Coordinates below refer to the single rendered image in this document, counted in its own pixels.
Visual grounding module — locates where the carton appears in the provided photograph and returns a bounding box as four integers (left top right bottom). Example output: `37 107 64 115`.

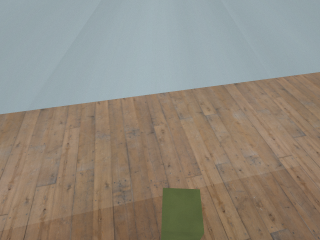
161 188 205 240

